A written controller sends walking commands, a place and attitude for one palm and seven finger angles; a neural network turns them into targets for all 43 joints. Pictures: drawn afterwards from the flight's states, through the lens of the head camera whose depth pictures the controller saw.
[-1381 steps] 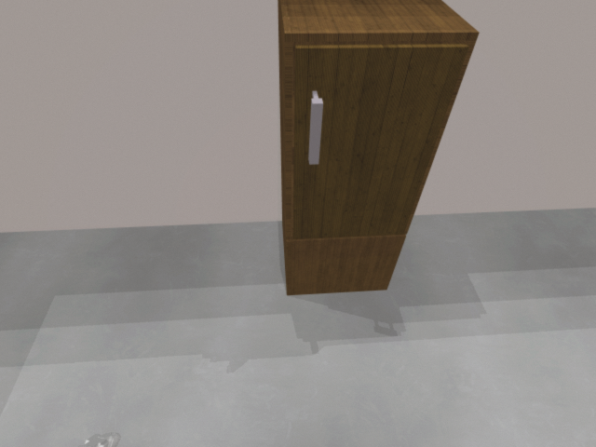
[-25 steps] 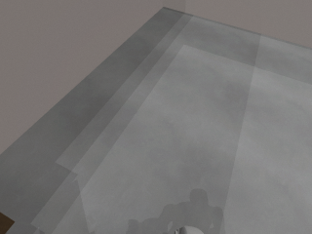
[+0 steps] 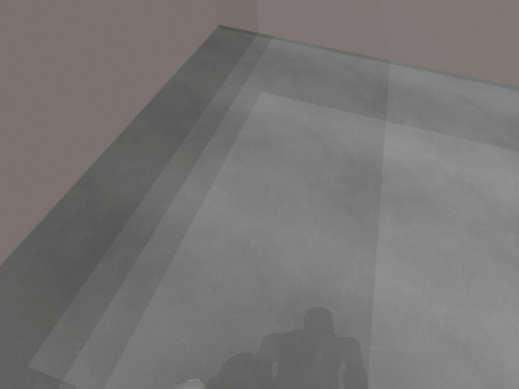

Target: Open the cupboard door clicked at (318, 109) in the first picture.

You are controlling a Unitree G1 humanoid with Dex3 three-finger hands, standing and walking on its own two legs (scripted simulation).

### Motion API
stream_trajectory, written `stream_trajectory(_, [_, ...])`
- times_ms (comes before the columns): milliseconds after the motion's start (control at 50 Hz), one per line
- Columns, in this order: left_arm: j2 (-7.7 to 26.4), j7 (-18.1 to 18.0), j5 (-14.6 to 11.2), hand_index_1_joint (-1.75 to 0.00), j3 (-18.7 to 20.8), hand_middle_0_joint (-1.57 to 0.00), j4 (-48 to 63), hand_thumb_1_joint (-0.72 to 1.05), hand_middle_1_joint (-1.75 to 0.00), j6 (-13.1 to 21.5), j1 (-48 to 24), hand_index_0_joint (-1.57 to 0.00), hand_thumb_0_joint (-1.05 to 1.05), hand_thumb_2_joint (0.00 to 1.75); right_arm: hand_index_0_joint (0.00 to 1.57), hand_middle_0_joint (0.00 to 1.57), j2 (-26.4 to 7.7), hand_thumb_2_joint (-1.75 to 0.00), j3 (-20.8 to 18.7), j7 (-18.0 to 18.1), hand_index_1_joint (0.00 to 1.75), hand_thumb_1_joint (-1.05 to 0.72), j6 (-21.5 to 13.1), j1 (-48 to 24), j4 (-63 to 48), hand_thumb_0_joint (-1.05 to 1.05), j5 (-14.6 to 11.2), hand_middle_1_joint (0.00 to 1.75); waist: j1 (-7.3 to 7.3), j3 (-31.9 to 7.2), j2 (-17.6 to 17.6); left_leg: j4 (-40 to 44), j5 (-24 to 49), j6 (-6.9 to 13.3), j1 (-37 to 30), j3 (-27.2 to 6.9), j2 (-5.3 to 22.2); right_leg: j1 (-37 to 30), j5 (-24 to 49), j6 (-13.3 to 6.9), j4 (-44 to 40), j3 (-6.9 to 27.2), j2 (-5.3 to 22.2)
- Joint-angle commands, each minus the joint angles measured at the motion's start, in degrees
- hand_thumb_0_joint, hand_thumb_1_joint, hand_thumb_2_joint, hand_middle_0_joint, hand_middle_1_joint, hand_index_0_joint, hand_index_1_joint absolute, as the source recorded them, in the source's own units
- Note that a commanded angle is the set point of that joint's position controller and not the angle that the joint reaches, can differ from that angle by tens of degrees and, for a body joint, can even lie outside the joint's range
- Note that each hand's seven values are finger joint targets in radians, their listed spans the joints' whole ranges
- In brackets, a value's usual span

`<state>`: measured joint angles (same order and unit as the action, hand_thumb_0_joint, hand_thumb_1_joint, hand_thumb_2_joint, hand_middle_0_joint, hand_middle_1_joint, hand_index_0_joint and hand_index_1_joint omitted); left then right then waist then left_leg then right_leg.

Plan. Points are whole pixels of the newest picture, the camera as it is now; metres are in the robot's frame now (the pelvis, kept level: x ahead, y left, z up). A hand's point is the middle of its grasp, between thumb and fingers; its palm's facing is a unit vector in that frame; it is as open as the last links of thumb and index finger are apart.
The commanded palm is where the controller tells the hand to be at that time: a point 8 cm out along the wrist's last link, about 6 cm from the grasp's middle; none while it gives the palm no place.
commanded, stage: walk to a spot facing it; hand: left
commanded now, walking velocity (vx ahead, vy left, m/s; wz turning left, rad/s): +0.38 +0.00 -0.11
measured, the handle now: out of the picture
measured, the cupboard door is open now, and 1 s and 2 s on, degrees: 50 50 50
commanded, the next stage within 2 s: turn to face it in 0.40 s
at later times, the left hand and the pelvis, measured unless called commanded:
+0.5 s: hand (197, 303) +0.29 +0.13 -0.16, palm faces +0.00 -0.98 -0.21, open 7.3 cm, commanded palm none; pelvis +0.24 -0.05 +0.01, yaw -2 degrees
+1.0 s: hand (202, 234) +0.45 +0.14 -0.16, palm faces +0.23 -0.94 -0.25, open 7.4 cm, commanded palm none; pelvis +0.38 -0.08 +0.00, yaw +12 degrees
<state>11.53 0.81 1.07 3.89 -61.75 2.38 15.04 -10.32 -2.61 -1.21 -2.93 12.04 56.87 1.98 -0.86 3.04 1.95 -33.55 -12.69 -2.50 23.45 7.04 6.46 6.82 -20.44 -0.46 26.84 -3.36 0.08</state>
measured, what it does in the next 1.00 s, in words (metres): walks ahead: left foot, then right foot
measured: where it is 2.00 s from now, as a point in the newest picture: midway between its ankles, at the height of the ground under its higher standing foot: (288, 316)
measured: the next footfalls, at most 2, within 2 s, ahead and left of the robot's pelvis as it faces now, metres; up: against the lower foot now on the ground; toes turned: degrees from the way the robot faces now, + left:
left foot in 0.02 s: +0.13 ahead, +0.14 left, +0.00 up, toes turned +8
right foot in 0.34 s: +0.26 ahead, -0.15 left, +0.00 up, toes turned -10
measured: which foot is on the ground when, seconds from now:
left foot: up 0.00-0.00, down 0.02-0.32, up 0.34-0.66, down 0.68-1.00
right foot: down 0.00-0.02, up 0.04-0.32, down 0.34-0.68, up 0.70-1.00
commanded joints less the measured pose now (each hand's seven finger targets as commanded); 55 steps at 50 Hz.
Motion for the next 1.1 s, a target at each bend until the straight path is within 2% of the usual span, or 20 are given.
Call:
stream_trajectory(0, [1.9,0.4,-0.5,-0.30,0.1,-0.20,6.0,0.90,-0.30,1.2,-0.2,-0.20,0.00,0.90,0.20,0.20,-15.8,-0.90,-3.8,1.6,0.30,-0.90,-1.2,23.9,4.0,0.00,1.2,0.30,-8.05,-8.9,-25.3,18.6,-8.6,10.9,-32.2,-31.6,20.4,29.0,-12.4,-1.2,32.6,-3.0,-1.9])
stream_trajectory(40, [3.5,0.5,0.3,-0.30,0.4,-0.20,8.2,0.90,-0.30,1.7,-7.2,-0.20,0.00,0.90,0.20,0.20,-13.9,-0.90,-3.1,1.9,0.30,-0.90,-0.7,20.0,2.4,0.00,0.8,0.30,-6.61,-2.7,-11.3,21.2,-11.4,14.7,-24.2,-33.6,21.4,35.8,-7.8,-1.8,46.1,3.9,3.0])
stream_trajectory(160, [0.8,2.1,0.2,-0.30,-0.2,-0.20,7.0,0.90,-0.30,-0.1,-6.4,-0.20,0.00,0.90,0.20,0.20,-8.9,-0.90,-1.9,2.1,0.30,-0.90,-1.8,9.3,0.9,0.00,0.5,0.30,-0.40,-0.9,-11.3,21.5,2.9,8.1,-13.6,-5.9,11.5,22.5,2.0,0.6,21.7,0.0,6.7])
stream_trajectory(260, [3.0,1.8,0.4,-0.30,0.6,-0.20,4.7,0.90,-0.30,0.1,-0.3,-0.20,0.00,0.90,0.20,0.20,-9.6,-0.90,-2.2,1.1,0.30,-0.90,0.0,7.3,1.2,0.00,0.1,0.30,2.61,-2.1,-4.4,14.3,-12.8,5.5,-5.8,-0.9,7.7,3.3,8.0,0.5,6.0,-5.6,1.8])
stream_trajectory(280, [5.4,1.4,0.6,-0.30,1.4,-0.20,3.1,0.90,-0.30,0.2,4.9,-0.20,0.00,0.90,0.20,0.20,-8.2,-0.90,-1.8,1.0,0.30,-0.90,0.2,5.9,1.1,0.00,-0.1,0.30,5.56,-2.9,-0.6,6.4,-14.9,3.9,-1.2,1.7,4.5,-3.7,3.5,-0.5,2.9,-1.8,3.4])
stream_trajectory(300, [10.9,0.8,1.0,-0.30,2.8,-0.20,1.5,0.90,-0.30,0.9,11.4,-0.20,0.00,0.90,0.20,0.20,-4.8,-0.90,-0.9,0.5,0.30,-0.90,0.3,4.4,-0.4,0.00,-0.8,0.30,8.93,-3.8,14.5,-11.5,-18.3,1.5,9.9,6.8,-2.2,-11.3,-7.8,-5.3,-6.9,16.9,14.8])
stream_trajectory(320, [15.7,0.0,0.3,-0.30,3.6,-0.20,0.9,0.90,-0.30,0.7,15.1,-0.20,0.00,0.90,0.20,0.20,-4.1,-0.90,-0.7,0.3,0.30,-0.90,0.4,2.9,-2.7,0.00,-1.2,0.30,10.06,-6.0,22.0,-27.5,-25.1,1.7,16.6,1.8,-3.8,-13.5,-16.8,-10.9,-18.8,35.2,25.3])
stream_trajectory(380, [8.1,-1.3,0.3,-0.30,1.9,-0.20,3.0,0.90,-0.30,0.9,5.9,-0.20,0.00,0.90,0.20,0.20,-5.0,-0.90,-1.3,0.6,0.30,-0.90,0.0,-0.1,-1.5,0.00,-0.7,0.30,4.61,-0.2,10.8,-33.3,-11.6,1.6,17.6,-6.6,2.3,-3.7,-3.6,-10.6,-16.7,24.3,21.9])
stream_trajectory(460, [5.1,-1.5,0.5,-0.30,0.5,-0.20,2.1,0.90,-0.30,2.6,4.7,-0.20,0.00,0.90,0.20,0.20,-0.8,-0.90,-0.4,0.3,0.30,-0.90,0.8,1.8,0.6,0.00,-0.8,0.30,1.36,-2.8,3.0,-17.9,-8.1,0.3,7.9,-3.2,1.2,-2.7,30.0,-8.8,-12.1,5.8,18.0])
stream_trajectory(600, [6.5,-1.8,-0.4,-0.30,0.3,-0.20,1.3,0.90,-0.30,2.0,2.9,-0.20,0.00,0.90,0.20,0.20,-2.4,-0.90,0.2,0.3,0.30,-0.90,0.6,3.6,0.9,0.00,-0.9,0.30,-1.24,-3.8,5.1,3.1,7.6,1.9,-5.1,1.6,-4.7,-4.8,46.0,-3.0,0.1,-5.8,14.0])
stream_trajectory(620, [6.2,-1.9,-0.5,-0.30,0.3,-0.20,1.8,0.90,-0.30,1.6,2.3,-0.20,0.00,0.90,0.20,0.20,-4.7,-0.90,-0.4,0.5,0.30,-0.90,0.5,7.5,1.9,0.00,-0.7,0.30,-3.20,-6.0,2.1,5.2,16.3,2.7,-12.8,0.4,-4.1,-1.2,42.7,-1.3,7.4,-6.9,13.3])
stream_trajectory(640, [5.1,-1.9,-0.8,-0.30,0.2,-0.20,3.1,0.90,-0.30,1.0,3.2,-0.20,0.00,0.90,0.20,0.20,-9.8,-0.90,-1.4,1.1,0.30,-0.90,0.5,12.1,2.4,0.00,0.0,0.30,-4.68,-9.8,-8.8,4.8,31.7,6.9,-22.4,-10.4,4.0,7.8,25.9,1.7,18.9,-8.6,9.0])
stream_trajectory(660, [3.3,-1.9,-1.5,-0.30,-0.5,-0.20,4.4,0.90,-0.30,0.7,4.5,-0.20,0.00,0.90,0.20,0.20,-14.4,-0.90,-2.4,1.7,0.30,-0.90,0.6,15.8,2.4,0.00,-0.2,0.30,-5.09,-14.0,-21.8,6.4,53.6,15.6,-30.6,-27.6,17.3,19.3,-15.1,3.8,36.0,-6.9,2.0])
stream_trajectory(700, [4.2,-2.3,-0.6,-0.30,0.0,-0.20,7.6,0.90,-0.30,-0.7,-0.8,-0.20,0.00,0.90,0.20,0.20,-14.6,-0.90,-2.5,2.4,0.30,-0.90,1.7,10.2,0.5,0.00,-0.4,0.30,-3.57,-7.2,-12.0,11.9,30.2,17.8,-18.1,-28.4,17.8,22.7,-16.4,3.2,43.6,1.5,3.7])
stream_trajectory(740, [4.2,-1.8,-0.2,-0.30,0.6,-0.20,7.2,0.90,-0.30,-1.8,-3.1,-0.20,0.00,0.90,0.20,0.20,-11.2,-0.90,-1.7,2.8,0.30,-0.90,1.9,4.2,-1.7,0.00,-0.5,0.30,-1.20,-3.8,-13.9,15.2,18.1,14.0,-8.7,-26.2,12.9,22.7,-9.6,3.9,42.3,3.4,5.3])
stream_trajectory(940, [4.2,-1.5,-0.2,-0.30,1.4,-0.20,10.2,0.90,-0.30,-3.1,0.2,-0.20,0.00,0.90,0.20,0.20,-13.4,-0.90,-3.9,2.1,0.30,-0.90,4.2,-4.4,-6.8,0.00,-0.3,0.30,2.47,-7.0,-9.7,12.3,-2.6,9.0,1.1,-22.9,3.9,4.5,1.3,4.0,7.8,-0.5,0.2])
stream_trajectory(960, [6.6,-1.8,0.0,-0.30,1.9,-0.20,10.2,0.90,-0.30,-2.8,2.5,-0.20,0.00,0.90,0.20,0.20,-12.3,-0.90,-3.9,1.8,0.30,-0.90,4.5,-5.7,-7.6,0.00,-0.7,0.30,3.98,-6.9,-5.3,8.4,-5.9,6.6,6.4,-20.5,0.7,-1.8,3.0,3.3,-0.7,1.6,2.3])
stream_trajectory(1000, [15.2,-2.6,1.0,-0.30,3.3,-0.20,12.1,0.90,-0.30,-2.5,2.5,-0.20,0.00,0.90,0.20,0.20,-7.2,-0.90,-3.5,1.0,0.30,-0.90,4.5,-8.7,-10.7,0.00,-1.0,0.30,6.30,-3.6,19.5,-21.5,-21.1,0.1,17.2,-6.4,-9.1,0.4,-5.0,-7.1,-17.9,28.5,28.8])
stream_trajectory(1040, [11.9,-2.5,0.6,-0.30,2.1,-0.20,14.4,0.90,-0.30,-2.3,-5.3,-0.20,0.00,0.90,0.20,0.20,-8.1,-0.90,-3.7,0.2,0.30,-0.90,4.9,-5.2,-9.5,0.00,-0.6,0.30,1.05,-3.0,9.4,-34.3,-15.8,0.6,12.8,-8.4,-5.3,7.7,1.0,-8.1,-13.8,18.0,24.6])
stream_trajectory(1080, [9.1,-2.8,0.4,-0.30,1.4,-0.20,14.9,0.90,-0.30,-2.0,-6.8,-0.20,0.00,0.90,0.20,0.20,-7.2,-0.90,-3.2,0.0,0.30,-0.90,5.3,-4.8,-8.0,0.00,-0.7,0.30,-0.24,-3.5,11.0,-33.6,-13.9,-0.9,12.8,-6.4,-3.5,2.5,23.5,-6.1,-7.3,7.6,19.6])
